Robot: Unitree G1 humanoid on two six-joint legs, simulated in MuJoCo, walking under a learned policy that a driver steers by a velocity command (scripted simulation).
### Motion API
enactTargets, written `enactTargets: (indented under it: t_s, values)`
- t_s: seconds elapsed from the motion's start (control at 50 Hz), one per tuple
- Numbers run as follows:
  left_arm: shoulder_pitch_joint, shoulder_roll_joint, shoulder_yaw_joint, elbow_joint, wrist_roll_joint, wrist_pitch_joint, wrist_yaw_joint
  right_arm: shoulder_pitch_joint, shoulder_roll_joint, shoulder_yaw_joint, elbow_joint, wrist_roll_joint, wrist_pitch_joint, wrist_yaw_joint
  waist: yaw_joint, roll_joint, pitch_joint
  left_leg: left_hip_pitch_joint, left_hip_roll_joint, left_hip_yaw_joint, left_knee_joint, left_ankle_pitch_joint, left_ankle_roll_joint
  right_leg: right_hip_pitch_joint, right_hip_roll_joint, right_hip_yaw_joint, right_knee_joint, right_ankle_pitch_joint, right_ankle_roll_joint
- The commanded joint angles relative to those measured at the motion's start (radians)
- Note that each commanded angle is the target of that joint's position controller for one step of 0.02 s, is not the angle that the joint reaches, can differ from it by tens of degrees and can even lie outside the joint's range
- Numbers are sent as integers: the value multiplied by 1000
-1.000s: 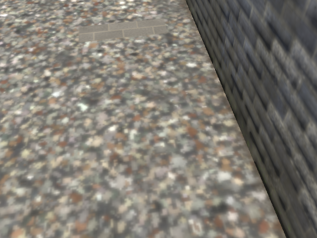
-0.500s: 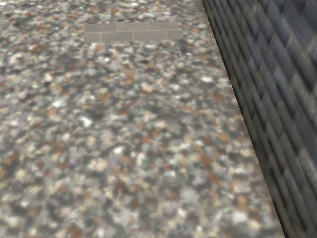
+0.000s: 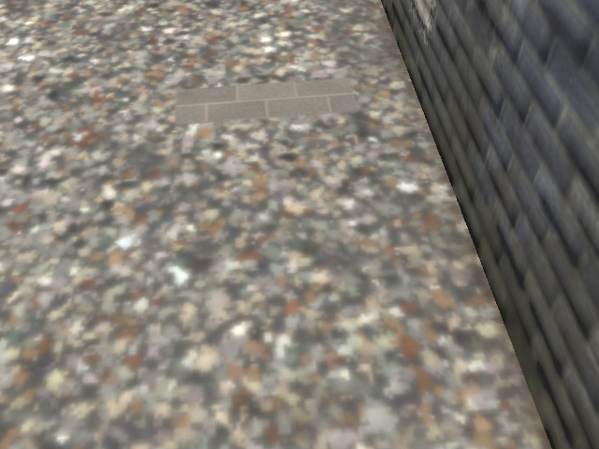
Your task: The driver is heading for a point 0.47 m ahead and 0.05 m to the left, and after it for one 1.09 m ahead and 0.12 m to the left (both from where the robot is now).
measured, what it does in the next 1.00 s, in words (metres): walks ahead: right foot, then left foot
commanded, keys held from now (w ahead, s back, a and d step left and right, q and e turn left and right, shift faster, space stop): w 0.68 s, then no key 0.32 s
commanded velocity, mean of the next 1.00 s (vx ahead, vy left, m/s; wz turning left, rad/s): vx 0.32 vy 0.00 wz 0.00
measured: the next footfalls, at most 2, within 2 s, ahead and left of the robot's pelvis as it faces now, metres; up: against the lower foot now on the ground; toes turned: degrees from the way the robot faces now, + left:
right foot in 0.28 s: +0.12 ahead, -0.15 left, +0.00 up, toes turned -2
left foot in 0.78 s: +0.49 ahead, +0.12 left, +0.00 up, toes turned +1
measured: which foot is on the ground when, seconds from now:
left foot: down 0.00-0.30, up 0.32-0.76, down 0.78-1.00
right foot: down 0.00-0.08, up 0.10-0.26, down 0.28-0.78, up 0.80-1.00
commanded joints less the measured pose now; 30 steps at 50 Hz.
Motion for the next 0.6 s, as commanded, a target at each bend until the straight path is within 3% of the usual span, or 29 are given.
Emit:
enactTargets:
  t_s: [0.02, 0.06, 0.08, 0.12, 0.16, 0.18, 0.22, 0.24, 0.26, 0.28, 0.3, 0.32, 0.34, 0.36, 0.38, 0.4, 0.42, 0.46, 0.54, 0.6]
  values:
    - [41, 115, 21, -13, -10, -2, 5, 18, -93, -24, -22, 12, -5, 0, 2, -17, -80, 60, 35, -39, -39, -120, 50, -19, 1, -7, -51, -148, -48]
    - [23, 104, 17, -24, -31, -14, 16, 57, -116, -33, -22, 31, -18, -4, -16, 25, 26, -15, 80, -132, -108, -495, 94, -131, 10, -5, 8, -371, -82]
    - [-4, 87, 12, -38, -38, -31, 16, 93, -129, -35, -16, 38, -33, -2, -29, 63, 65, 2, 141, -231, -165, -566, 127, -202, 16, -20, 73, -350, -86]
    - [-65, 58, 3, -65, -46, -63, 4, 167, -173, -47, -1, 39, -63, 7, -53, 146, 92, 84, 306, -500, -292, -580, 222, -309, 24, -41, 236, -182, -93]
    - [-73, 73, 4, -75, -52, -78, -13, 138, -172, -44, -17, 23, -86, 15, -36, 152, 85, 104, 362, -561, -305, -452, 253, -349, -20, 15, 341, -218, -120]
    - [-66, 76, 4, -71, -47, -84, -28, 129, -177, -46, -31, 19, -83, 16, -29, 136, 61, 144, 345, -516, -278, -354, 243, -355, -38, 29, 331, -241, -131]
    - [-48, 95, 7, -57, -55, -88, -46, 86, -176, -46, -66, 27, -80, 20, -1, 105, 41, 132, 293, -389, -253, -229, 196, -252, -40, 0, 154, -162, -139]
    - [5, 86, 8, -27, -47, -89, -50, 48, -181, -46, -83, 36, -73, 22, 36, 87, 22, 52, 242, -302, -220, -175, 168, -94, -5, -53, 39, -43, -131]
    - [92, 97, 18, 19, -26, -82, -55, 37, -162, -41, -97, 37, -67, 24, 56, 69, -24, -30, 180, -223, -164, -149, 143, 80, 33, -84, 19, 41, -115]
    - [196, 102, 27, 58, -14, -75, -57, 9, -144, -34, -116, 31, -66, 22, 98, 42, -40, -115, 126, -161, -55, -77, 115, 196, 27, -47, 20, 42, -112]
    - [302, 175, 45, 89, -17, -69, -53, -7, -74, -16, -141, 16, -73, 22, 115, -122, -64, -205, 31, -40, 222, -48, 49, 265, -122, 195, -118, -66, -160]
    - [385, 294, 71, 92, -13, -67, -56, 19, -45, -12, -168, 29, -88, 16, 121, -358, -50, -436, -74, 0, 479, -292, 3, 358, -321, 630, -314, -216, -315]
    - [348, 270, 63, 85, -11, -79, -47, 20, -71, -13, -163, 32, -113, 8, 93, -236, 15, -573, -19, -106, 657, -385, 6, 343, -389, 714, -347, -312, -365]
    - [284, 237, 55, 56, -12, -93, -36, -30, -74, -5, -175, 38, -131, 9, 73, -164, 65, -687, 20, -143, 739, -288, 23, 363, -371, 657, -334, -281, -351]
    - [227, 210, 46, 35, -12, -99, -33, -24, -84, -5, -163, 34, -136, 9, 49, -109, 62, -712, 65, -130, 732, -168, 33, 374, -330, 530, -318, -174, -308]
    - [186, 203, 43, 24, -19, -100, -36, -21, -108, -14, -162, 17, -137, 4, 26, -69, 57, -677, 105, -123, 673, -78, 33, 341, -314, 444, -331, -30, -272]
    - [185, 150, 22, 19, -11, -96, -36, -40, -121, -20, -167, 6, -132, 8, 18, -50, 34, -620, 122, -111, 634, -24, 28, 313, -288, 366, -343, 90, -244]
    - [217, 147, 17, 33, -6, -82, -29, -45, -88, -18, -177, 14, -116, 16, 10, -92, 13, -573, 118, -80, 563, 46, 8, 294, -249, 257, -359, 210, -219]
    - [239, 175, 15, 24, -8, -61, -8, -165, -41, -4, -226, 12, -101, 27, 26, -125, 54, -505, 88, -15, 330, 244, -33, 182, -189, 110, -402, 252, -196]
    - [282, 184, 12, 16, -15, -61, -10, -242, -42, 3, -259, 4, -101, 47, 49, -145, 80, -415, 60, 16, 190, 341, -32, 152, -184, 63, -435, 230, -194]
Velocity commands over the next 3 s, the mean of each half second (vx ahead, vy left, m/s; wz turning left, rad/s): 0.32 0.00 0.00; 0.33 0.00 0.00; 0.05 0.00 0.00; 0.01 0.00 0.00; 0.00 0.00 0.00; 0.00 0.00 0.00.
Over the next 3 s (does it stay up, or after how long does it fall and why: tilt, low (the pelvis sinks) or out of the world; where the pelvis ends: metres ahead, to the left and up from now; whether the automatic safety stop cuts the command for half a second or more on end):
stays up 0.46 0.05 0.00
